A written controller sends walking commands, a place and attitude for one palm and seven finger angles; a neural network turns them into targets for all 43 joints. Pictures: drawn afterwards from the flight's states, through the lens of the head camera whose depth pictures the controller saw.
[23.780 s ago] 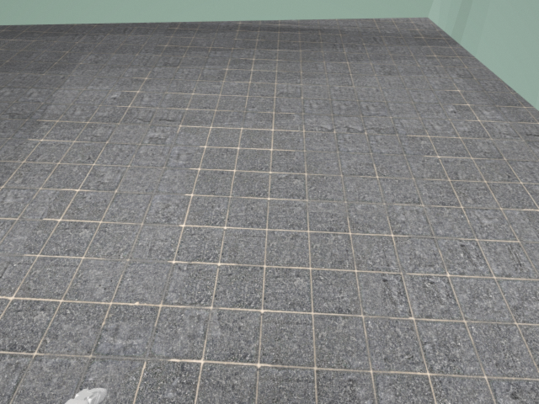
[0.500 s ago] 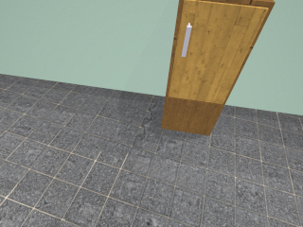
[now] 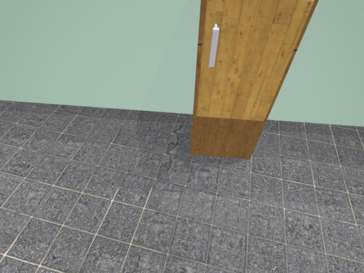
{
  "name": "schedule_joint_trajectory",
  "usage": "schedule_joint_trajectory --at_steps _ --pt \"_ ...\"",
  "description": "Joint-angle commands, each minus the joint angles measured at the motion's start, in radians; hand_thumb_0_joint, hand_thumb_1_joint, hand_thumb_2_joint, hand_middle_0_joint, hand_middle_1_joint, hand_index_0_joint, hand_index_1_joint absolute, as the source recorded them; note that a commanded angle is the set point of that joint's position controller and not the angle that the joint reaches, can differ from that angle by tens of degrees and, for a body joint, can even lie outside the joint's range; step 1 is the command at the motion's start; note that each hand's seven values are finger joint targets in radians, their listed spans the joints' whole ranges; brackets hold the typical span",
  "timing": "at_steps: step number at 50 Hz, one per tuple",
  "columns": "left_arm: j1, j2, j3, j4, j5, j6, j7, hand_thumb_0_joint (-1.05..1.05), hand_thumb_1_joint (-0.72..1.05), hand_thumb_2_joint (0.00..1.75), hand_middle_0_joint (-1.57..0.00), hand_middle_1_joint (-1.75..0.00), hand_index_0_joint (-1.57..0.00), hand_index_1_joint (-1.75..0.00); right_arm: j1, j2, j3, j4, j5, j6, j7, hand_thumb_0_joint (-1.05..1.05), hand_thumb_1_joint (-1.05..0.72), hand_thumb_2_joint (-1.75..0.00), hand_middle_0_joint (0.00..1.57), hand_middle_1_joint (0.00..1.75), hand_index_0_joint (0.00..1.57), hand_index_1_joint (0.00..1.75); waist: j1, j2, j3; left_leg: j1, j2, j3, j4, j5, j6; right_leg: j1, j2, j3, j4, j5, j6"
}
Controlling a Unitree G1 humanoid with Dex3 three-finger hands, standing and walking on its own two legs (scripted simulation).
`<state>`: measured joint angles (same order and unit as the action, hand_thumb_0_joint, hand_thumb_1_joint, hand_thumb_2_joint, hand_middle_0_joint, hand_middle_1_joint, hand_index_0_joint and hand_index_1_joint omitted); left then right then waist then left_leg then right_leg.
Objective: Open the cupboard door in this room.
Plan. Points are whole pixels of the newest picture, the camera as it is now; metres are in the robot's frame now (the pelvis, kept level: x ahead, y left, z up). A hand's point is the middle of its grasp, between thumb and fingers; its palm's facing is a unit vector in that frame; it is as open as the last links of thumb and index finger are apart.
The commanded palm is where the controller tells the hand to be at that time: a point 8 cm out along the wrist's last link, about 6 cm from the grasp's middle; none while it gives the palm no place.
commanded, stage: stand and wait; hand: left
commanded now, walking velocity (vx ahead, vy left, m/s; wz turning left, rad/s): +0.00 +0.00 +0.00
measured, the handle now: (213, 45) +0.92 -0.08 +0.04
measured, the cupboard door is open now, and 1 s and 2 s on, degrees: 0 0 0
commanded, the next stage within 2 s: look at it before walking up in 0.08 s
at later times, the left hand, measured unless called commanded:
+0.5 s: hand out of the picture -0.04 +0.14 -0.18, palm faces +0.04 -0.99 -0.15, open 7.4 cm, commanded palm none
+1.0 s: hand out of the picture -0.01 +0.17 -0.18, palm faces -0.02 -0.98 -0.20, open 7.4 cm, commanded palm none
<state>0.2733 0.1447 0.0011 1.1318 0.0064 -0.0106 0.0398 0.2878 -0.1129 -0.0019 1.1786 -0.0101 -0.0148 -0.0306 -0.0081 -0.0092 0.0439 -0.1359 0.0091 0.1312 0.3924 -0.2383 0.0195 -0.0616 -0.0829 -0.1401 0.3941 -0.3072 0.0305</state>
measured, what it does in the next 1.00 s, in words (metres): stands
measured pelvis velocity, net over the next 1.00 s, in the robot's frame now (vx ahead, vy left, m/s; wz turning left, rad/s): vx -0.01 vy -0.01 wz -0.07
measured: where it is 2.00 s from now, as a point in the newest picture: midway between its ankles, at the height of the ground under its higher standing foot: outside the picture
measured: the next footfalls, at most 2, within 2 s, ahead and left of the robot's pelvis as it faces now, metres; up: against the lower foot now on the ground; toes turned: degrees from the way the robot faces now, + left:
right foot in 1.30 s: -0.02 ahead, -0.15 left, +0.00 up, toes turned -21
left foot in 1.74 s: +0.04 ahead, +0.09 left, +0.00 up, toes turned -27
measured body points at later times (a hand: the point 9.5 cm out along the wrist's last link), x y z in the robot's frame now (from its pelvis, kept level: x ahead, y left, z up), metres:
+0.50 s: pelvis +0.00 -0.01 +0.00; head +0.02 -0.01 +0.45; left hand -0.04 +0.19 -0.16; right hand -0.01 -0.23 -0.16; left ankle -0.02 +0.10 -0.74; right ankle -0.06 -0.12 -0.74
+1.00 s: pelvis -0.01 -0.01 -0.01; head +0.02 -0.01 +0.44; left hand -0.01 +0.22 -0.17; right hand -0.01 -0.25 -0.17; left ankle -0.02 +0.10 -0.74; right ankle -0.06 -0.12 -0.74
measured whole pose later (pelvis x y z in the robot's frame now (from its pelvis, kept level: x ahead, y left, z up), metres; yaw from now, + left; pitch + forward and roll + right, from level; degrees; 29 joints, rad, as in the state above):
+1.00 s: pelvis -0.01 -0.01 -0.01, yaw -4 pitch -1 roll +0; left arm 0.27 0.16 0.04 1.09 0.02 0.03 0.02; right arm 0.20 -0.16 -0.05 1.10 -0.02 0.02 -0.04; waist 0.01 0.00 0.08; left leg -0.22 0.09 0.18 0.54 -0.30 -0.01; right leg -0.16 -0.03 -0.08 0.52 -0.34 0.00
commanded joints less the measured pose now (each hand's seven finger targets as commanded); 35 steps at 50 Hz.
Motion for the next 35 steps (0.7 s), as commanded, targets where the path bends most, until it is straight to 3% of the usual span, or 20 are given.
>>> schedule_joint_trajectory --at_steps 1,18,35 --pt "0.114 0.084 0.013 -0.007 -0.001 -0.006 0.011 0.00 0.90 0.90 -0.20 -0.30 -0.20 -0.30 0.074 -0.104 -0.015 -0.020 0.005 -0.017 -0.008 0.00 -0.90 -0.90 0.20 0.30 0.20 0.30 0.017 -0.002 0.017 0.008 0.124 -0.114 -0.041 0.353 0.003 -0.039 -0.071 0.061 -0.050 0.262 -0.031" --pt "0.137 0.073 0.009 0.001 0.001 -0.012 0.011 0.00 0.90 0.90 -0.20 -0.30 -0.20 -0.30 0.059 -0.092 -0.020 -0.021 0.006 -0.012 -0.008 0.00 -0.90 -0.90 0.20 0.30 0.20 0.30 0.009 -0.001 0.044 0.013 0.116 -0.103 -0.040 0.268 0.000 -0.066 -0.072 0.075 -0.077 0.271 -0.038" --pt "0.129 0.097 0.011 0.000 0.002 -0.019 0.007 0.00 0.90 0.90 -0.20 -0.30 -0.20 -0.30 0.027 -0.126 -0.025 -0.034 0.006 -0.012 -0.008 0.00 -0.90 -0.90 0.20 0.30 0.20 0.30 0.009 0.005 0.035 0.026 0.119 -0.105 -0.039 0.249 0.000 -0.066 -0.071 0.082 -0.090 0.283 -0.044"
